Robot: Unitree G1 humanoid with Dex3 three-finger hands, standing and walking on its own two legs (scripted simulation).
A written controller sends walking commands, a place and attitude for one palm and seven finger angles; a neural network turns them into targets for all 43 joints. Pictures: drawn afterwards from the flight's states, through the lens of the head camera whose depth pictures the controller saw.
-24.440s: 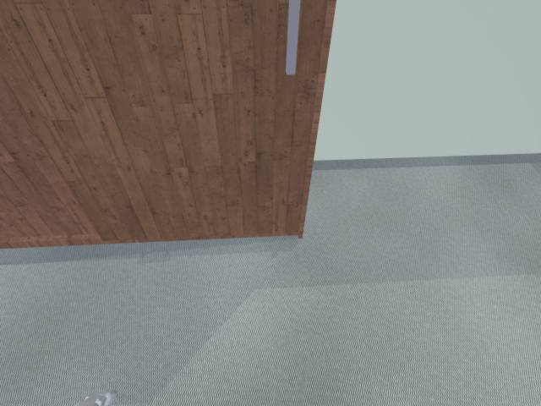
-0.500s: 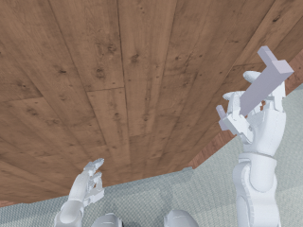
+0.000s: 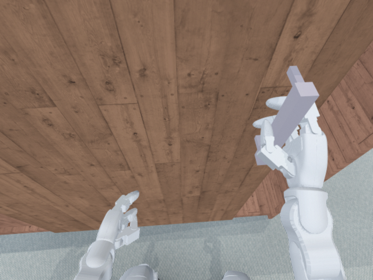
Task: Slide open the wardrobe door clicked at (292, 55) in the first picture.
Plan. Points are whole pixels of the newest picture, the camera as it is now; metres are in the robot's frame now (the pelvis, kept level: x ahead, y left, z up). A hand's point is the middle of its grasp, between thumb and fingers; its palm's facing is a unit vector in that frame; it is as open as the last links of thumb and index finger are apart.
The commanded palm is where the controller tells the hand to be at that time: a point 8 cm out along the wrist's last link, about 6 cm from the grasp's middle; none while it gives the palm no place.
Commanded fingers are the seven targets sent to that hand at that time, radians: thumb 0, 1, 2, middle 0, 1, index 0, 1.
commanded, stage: step sideways, sliding the door along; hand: right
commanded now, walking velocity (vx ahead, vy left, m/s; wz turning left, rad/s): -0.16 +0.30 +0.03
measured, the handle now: (275, 122) +0.34 -0.16 +0.16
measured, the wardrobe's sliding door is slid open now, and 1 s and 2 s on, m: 0.20 0.39 0.46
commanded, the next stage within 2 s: stop walking and hold the door there in 1.50 s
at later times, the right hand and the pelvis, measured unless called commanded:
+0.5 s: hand (207, 151) +0.29 -0.04 +0.15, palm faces +0.13 +0.99 -0.01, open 6.1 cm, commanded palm +0.27 -0.03 +0.15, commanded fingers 0.00 -0.90 -0.90 0.45 1.40 0.45 1.40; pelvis -0.05 +0.10 +0.00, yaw +0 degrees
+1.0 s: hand (145, 153) +0.29 +0.05 +0.15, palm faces +0.22 +0.98 -0.03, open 6.2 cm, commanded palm +0.26 +0.07 +0.14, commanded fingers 0.00 -0.90 -0.90 0.45 1.40 0.45 1.40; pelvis -0.05 +0.22 +0.00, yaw -2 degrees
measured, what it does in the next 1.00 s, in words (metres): steps to the left: left foot, then right foot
